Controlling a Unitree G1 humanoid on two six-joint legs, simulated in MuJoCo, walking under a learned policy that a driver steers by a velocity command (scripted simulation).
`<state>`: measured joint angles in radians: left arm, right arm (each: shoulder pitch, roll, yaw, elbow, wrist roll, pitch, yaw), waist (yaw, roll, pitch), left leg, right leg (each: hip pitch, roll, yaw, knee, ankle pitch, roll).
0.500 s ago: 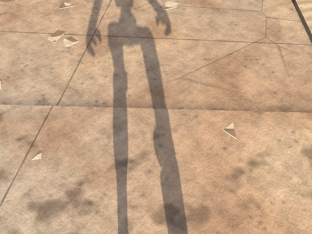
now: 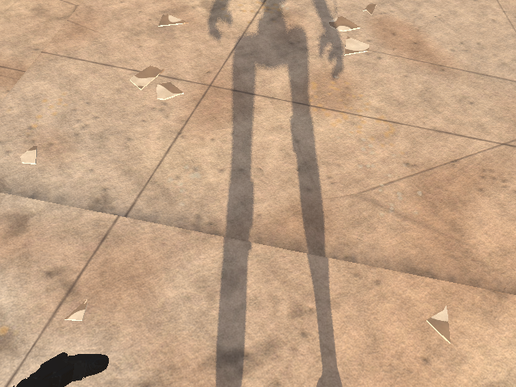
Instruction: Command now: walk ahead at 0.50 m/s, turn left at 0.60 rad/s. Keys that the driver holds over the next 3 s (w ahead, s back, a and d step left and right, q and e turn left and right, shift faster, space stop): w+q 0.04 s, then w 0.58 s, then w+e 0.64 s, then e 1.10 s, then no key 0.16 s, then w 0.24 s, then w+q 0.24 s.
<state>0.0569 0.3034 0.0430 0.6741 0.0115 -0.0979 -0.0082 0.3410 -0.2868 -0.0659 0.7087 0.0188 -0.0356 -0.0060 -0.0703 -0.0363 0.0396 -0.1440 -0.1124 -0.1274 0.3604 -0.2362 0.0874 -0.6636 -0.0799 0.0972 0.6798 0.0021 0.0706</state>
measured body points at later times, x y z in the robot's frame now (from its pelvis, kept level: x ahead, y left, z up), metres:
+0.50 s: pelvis +0.28 -0.03 +0.00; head +0.31 -0.03 +0.45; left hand +0.25 +0.25 -0.12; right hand +0.52 -0.24 -0.09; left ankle +0.41 +0.14 -0.70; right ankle +0.24 -0.15 -0.75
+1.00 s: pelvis +0.54 +0.06 +0.00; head +0.56 +0.06 +0.45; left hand +0.70 +0.32 -0.11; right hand +0.57 -0.22 -0.12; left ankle +0.47 +0.14 -0.75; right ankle +0.71 -0.11 -0.68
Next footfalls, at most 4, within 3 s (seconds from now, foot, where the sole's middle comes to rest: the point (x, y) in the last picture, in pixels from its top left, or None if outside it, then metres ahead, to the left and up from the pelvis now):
0.14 right None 0.28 -0.14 -0.78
0.64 left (186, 371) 0.51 0.14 -0.78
1.18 right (264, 266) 0.80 -0.08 -0.78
1.62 left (221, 202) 1.07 0.04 -0.82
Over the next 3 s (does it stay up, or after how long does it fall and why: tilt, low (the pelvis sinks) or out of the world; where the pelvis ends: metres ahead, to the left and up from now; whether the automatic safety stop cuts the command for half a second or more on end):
stays up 0.89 -0.09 -0.04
